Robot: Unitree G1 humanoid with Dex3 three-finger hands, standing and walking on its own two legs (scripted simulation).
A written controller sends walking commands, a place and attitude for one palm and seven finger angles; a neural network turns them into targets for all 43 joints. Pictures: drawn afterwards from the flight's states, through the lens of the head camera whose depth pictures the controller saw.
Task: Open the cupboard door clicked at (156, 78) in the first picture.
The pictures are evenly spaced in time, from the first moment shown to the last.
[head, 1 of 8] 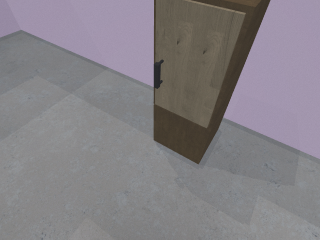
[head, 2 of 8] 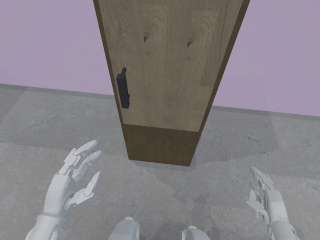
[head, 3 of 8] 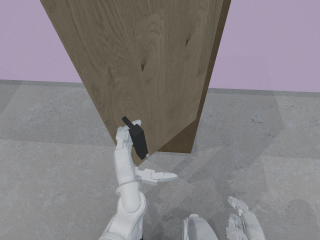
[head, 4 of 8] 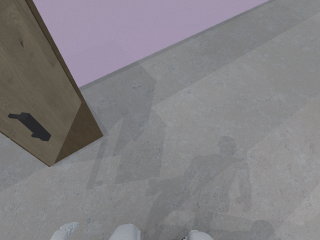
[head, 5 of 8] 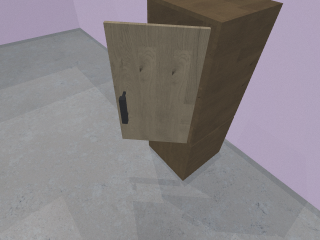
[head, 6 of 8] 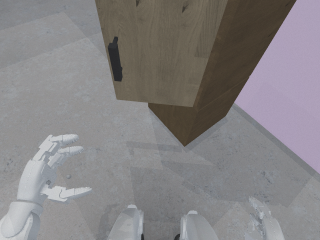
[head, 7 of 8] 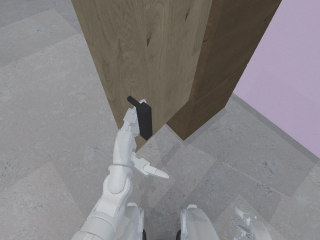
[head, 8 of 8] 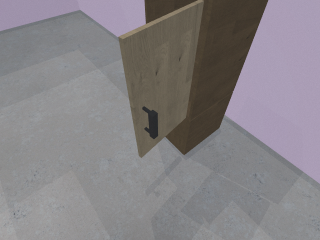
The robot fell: no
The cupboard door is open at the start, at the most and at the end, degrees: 0 98 98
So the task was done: yes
